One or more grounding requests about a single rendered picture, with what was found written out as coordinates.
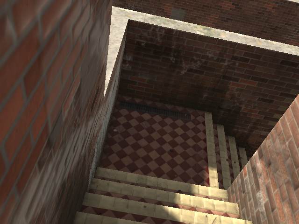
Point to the stairs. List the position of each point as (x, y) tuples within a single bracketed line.
[(118, 197), (230, 159)]

